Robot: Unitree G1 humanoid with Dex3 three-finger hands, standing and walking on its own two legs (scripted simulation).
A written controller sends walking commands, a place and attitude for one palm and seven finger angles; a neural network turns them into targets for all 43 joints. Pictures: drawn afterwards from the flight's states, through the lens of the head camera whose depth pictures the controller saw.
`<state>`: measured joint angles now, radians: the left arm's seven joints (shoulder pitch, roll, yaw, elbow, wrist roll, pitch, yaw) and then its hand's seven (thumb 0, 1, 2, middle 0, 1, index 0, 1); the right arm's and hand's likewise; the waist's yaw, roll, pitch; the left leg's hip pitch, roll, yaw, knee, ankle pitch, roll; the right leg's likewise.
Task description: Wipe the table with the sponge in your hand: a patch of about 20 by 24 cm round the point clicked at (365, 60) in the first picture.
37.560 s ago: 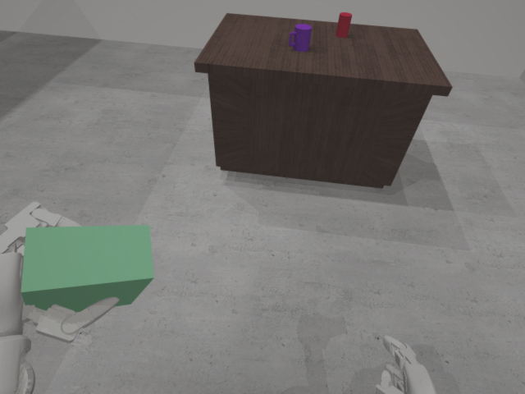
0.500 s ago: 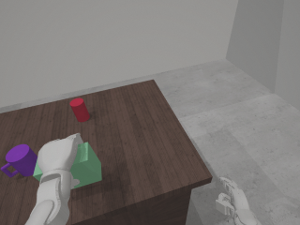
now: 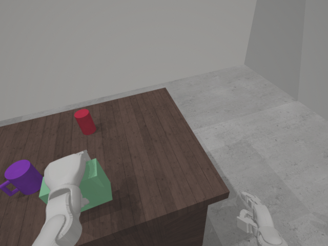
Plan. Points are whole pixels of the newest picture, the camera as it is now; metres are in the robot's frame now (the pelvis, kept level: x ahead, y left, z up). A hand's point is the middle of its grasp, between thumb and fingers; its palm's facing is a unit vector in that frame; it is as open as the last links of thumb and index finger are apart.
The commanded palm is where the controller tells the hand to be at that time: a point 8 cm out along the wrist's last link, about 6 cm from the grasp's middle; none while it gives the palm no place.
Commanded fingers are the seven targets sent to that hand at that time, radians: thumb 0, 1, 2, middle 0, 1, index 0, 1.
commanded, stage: move the sponge above the wiping area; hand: left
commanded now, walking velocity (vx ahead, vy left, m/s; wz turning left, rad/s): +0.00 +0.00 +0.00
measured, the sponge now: (82, 192) +0.23 +0.27 +0.01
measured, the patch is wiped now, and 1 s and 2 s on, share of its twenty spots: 0.00 0.00 0.00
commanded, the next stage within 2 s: lower the sponge onto the table in 0.46 s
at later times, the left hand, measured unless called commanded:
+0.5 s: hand (76, 191) +0.22 +0.27 +0.03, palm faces -0.09 -0.17 -0.98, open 10.3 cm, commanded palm +0.20 +0.26 +0.11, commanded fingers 0.00 0.10 1.30 -1.20 -1.60 -1.20 -1.60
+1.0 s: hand (82, 194) +0.22 +0.26 +0.02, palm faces -0.13 -0.16 -0.98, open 10.3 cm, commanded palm +0.21 +0.26 +0.10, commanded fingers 0.00 0.10 1.30 -1.20 -1.60 -1.20 -1.60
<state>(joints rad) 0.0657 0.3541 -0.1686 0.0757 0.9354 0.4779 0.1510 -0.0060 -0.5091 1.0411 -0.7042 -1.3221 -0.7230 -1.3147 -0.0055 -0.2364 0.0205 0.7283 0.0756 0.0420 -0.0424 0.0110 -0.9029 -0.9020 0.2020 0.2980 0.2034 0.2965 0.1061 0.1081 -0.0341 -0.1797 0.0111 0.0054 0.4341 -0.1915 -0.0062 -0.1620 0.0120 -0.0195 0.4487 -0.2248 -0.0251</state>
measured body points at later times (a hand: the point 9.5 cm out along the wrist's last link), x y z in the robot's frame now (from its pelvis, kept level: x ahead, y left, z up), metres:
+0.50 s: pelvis +0.02 +0.01 +0.00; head -0.01 -0.04 +0.45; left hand +0.22 +0.28 +0.08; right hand +0.26 -0.20 -0.08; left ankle +0.03 +0.13 -0.74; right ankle +0.02 -0.10 -0.74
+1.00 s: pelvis +0.01 +0.01 +0.00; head -0.01 -0.03 +0.45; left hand +0.22 +0.27 +0.07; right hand +0.26 -0.19 -0.07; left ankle +0.03 +0.13 -0.74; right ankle +0.02 -0.10 -0.74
